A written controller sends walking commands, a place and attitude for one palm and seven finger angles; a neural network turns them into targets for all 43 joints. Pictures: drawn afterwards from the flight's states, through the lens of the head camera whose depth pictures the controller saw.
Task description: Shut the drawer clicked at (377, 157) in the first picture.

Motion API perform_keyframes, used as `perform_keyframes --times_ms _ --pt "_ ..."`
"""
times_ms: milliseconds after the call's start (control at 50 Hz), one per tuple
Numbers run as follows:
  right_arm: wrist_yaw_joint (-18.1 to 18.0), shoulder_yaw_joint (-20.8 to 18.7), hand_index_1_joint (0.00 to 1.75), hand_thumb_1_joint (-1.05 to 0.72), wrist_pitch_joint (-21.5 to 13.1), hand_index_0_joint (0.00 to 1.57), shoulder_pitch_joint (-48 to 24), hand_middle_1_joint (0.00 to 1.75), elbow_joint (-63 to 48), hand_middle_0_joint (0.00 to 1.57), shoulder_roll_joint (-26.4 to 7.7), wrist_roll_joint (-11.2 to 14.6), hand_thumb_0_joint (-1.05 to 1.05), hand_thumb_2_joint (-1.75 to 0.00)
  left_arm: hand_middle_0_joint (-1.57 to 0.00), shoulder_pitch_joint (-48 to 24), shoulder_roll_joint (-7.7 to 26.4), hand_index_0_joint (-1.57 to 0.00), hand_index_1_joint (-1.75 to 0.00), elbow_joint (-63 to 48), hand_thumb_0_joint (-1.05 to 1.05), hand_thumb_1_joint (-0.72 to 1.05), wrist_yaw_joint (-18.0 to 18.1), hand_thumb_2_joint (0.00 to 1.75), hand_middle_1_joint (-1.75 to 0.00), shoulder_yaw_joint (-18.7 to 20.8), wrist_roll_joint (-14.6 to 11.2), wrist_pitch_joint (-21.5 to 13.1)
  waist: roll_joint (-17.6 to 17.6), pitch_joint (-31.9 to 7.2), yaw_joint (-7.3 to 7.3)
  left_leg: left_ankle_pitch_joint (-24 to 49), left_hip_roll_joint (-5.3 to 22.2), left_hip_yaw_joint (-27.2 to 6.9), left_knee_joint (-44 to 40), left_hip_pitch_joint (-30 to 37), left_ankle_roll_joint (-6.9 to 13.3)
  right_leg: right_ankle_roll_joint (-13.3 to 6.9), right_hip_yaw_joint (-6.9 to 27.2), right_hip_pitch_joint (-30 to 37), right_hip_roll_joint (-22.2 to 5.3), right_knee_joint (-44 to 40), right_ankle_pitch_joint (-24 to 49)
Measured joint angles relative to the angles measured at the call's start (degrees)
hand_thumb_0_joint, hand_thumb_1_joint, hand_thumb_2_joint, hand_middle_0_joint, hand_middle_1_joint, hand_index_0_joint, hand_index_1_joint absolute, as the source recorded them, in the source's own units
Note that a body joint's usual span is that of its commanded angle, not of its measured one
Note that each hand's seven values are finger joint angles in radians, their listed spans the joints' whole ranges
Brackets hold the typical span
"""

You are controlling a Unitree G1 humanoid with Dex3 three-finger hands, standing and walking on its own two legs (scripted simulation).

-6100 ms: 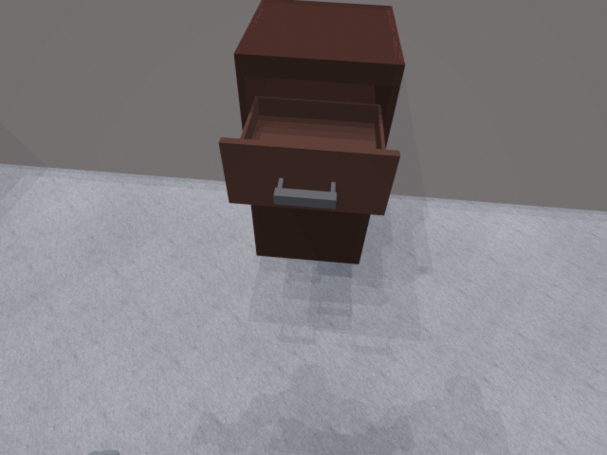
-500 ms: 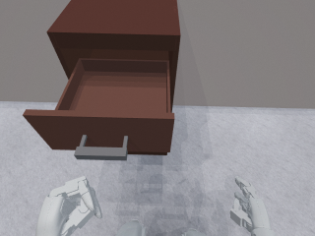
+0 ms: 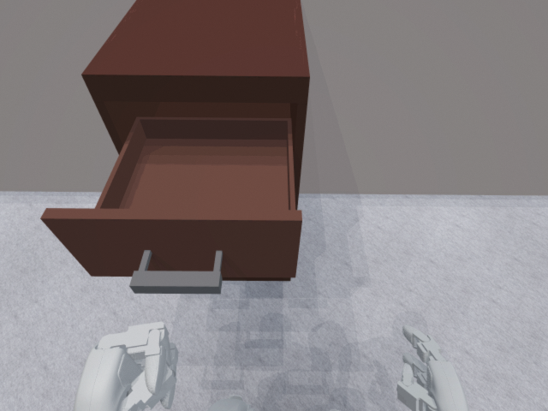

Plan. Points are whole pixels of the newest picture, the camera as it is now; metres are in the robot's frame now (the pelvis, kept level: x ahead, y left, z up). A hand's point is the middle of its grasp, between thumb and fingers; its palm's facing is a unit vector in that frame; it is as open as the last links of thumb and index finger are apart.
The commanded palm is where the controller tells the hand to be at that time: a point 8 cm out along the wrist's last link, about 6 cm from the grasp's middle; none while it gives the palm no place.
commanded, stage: raise the hand and make a fist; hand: left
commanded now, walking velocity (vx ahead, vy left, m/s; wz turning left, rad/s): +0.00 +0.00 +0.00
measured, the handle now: (180, 269) +0.33 +0.18 -0.01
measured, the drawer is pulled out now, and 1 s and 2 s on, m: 0.30 0.30 0.30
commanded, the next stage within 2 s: bring the fist close to the handle in 0.24 s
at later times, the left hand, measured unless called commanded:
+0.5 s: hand (173, 376) +0.16 +0.13 +0.08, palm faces +0.06 -1.00 -0.03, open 3.3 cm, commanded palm +0.13 +0.18 +0.08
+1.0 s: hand (183, 351) +0.20 +0.13 +0.03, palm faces +0.04 -1.00 -0.02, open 3.3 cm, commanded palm +0.18 +0.19 +0.03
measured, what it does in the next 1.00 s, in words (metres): stands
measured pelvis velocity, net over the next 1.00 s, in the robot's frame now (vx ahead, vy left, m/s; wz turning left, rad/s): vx -0.01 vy -0.01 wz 0.00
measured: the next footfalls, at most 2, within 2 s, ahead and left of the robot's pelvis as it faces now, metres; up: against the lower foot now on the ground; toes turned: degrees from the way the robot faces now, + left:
none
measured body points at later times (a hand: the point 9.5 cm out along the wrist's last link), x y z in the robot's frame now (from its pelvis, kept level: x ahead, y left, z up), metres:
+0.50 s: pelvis +0.00 -0.02 +0.00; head +0.03 -0.02 +0.45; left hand +0.15 +0.18 +0.08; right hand +0.20 -0.24 -0.06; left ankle +0.02 +0.10 -0.66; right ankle -0.01 -0.11 -0.67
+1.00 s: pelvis -0.01 -0.01 -0.03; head +0.06 -0.01 +0.42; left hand +0.19 +0.19 +0.03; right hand +0.18 -0.24 -0.10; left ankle +0.02 +0.10 -0.66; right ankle -0.01 -0.11 -0.66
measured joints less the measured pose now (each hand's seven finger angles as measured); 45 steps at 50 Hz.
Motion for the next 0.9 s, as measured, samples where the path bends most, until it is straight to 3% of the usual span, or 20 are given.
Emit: perform_keyframes --times_ms 180,360,540,900 --pt "-0.1 -0.6 0.3 -0.91 -0.6 0.2 -0.5 0.3 0.9 0.2 -0.1 0.2 0.02 -0.9 -1.4 1.9 0.1 -1.4 -1.6 0.1 0.01 0.9 -1.3 0.9 -1.6 1.5 -1.6 -2.7 0.1 -0.4 0.06 -0.1 0.2 -0.5 0.0 0.0 -0.5 -0.5 -0.4 0.1 0.2 0.1 -0.3" --pt "-0.6 -0.3 0.3 -0.91 -0.8 0.2 -1.8 0.3 0.9 0.2 0.0 0.4 0.02 -0.9 -1.4 0.3 0.8 -1.4 -1.6 1.9 0.01 0.9 -2.5 0.9 -1.6 2.7 -2.4 -2.8 0.3 -0.4 0.45 0.0 0.4 -0.9 0.1 -0.3 -1.0 -1.0 -0.9 -0.2 0.4 0.4 -0.4" --pt "-0.7 -0.1 0.3 -0.91 -1.1 0.2 -2.3 0.3 1.6 0.2 -0.3 0.0 0.02 -0.9 -1.4 -3.8 0.2 -1.4 -1.6 7.0 0.01 0.9 -3.9 0.9 -1.6 3.7 -2.6 -4.0 -0.2 -0.5 0.11 0.0 0.5 -1.3 1.1 -2.2 -1.5 -1.4 -1.3 -2.1 0.5 1.5 -0.6" --pt "-0.5 -0.7 0.3 -0.91 -0.9 0.2 -2.5 0.3 4.6 0.2 -0.4 -0.9 0.02 -0.9 -1.4 -12.3 0.5 -1.4 -1.6 15.3 0.01 0.9 -3.2 0.9 -1.6 5.8 -2.9 -6.6 -0.8 -1.1 -1.23 -1.4 0.9 -0.9 5.3 -8.4 -1.3 -1.4 -0.9 -8.5 0.7 5.6 -1.8"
